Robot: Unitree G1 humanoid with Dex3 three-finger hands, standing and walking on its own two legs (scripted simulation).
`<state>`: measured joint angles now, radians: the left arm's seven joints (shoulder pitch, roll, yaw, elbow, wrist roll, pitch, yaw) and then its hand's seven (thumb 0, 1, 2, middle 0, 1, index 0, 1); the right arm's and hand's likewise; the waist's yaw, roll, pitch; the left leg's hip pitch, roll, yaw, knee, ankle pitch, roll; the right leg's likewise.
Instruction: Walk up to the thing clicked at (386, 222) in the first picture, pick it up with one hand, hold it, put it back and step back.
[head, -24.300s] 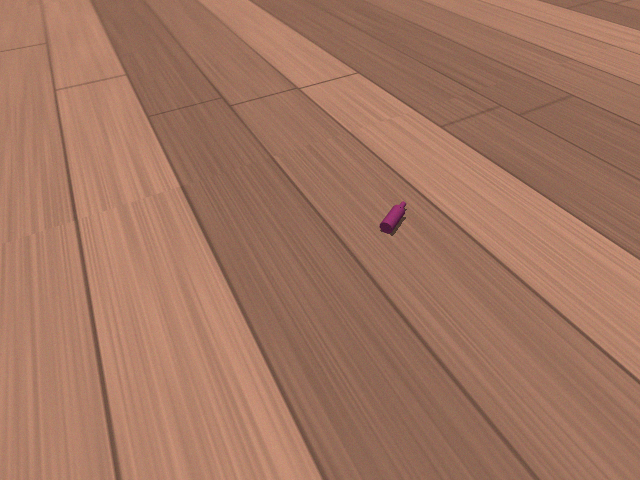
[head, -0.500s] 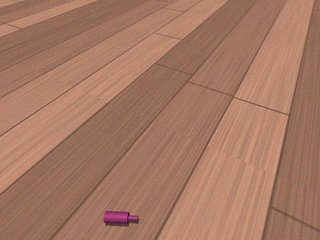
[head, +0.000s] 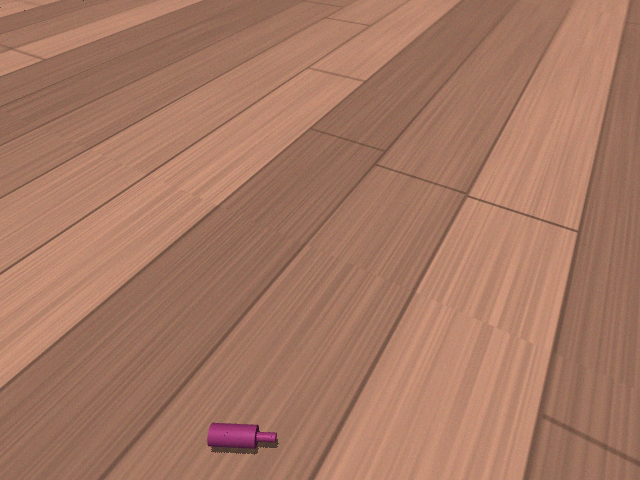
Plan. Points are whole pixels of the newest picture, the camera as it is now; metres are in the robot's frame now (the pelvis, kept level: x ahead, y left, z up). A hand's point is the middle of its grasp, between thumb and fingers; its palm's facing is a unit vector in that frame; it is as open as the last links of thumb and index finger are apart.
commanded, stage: stand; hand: left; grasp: from above
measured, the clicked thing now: (243, 435) +0.43 +0.27 -0.75
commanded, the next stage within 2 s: rise first in 0.22 s
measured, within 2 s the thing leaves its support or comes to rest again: neither
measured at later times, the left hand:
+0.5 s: hand out of the picture +0.13 +0.25 -0.16, palm faces +0.03 -0.94 -0.34, open 8.2 cm
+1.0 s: hand out of the picture +0.14 +0.27 -0.21, palm faces -0.09 -0.90 -0.42, open 14.1 cm
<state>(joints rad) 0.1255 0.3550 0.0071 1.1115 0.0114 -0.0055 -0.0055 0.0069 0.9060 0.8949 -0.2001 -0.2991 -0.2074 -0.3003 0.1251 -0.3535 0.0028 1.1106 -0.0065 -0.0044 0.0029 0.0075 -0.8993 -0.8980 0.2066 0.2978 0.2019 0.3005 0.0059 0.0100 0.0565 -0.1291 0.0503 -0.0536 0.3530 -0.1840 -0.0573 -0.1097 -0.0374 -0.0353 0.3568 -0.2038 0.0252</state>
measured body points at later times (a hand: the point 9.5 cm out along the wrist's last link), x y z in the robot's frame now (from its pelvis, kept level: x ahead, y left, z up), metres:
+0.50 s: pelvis -0.02 +0.00 -0.01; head +0.03 +0.00 +0.43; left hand +0.13 +0.30 -0.14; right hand +0.08 -0.28 -0.14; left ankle +0.01 +0.16 -0.75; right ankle -0.01 -0.13 -0.75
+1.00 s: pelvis -0.01 +0.02 -0.07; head +0.06 +0.03 +0.37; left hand +0.15 +0.32 -0.18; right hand +0.13 -0.25 -0.16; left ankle +0.01 +0.16 -0.75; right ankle -0.01 -0.13 -0.75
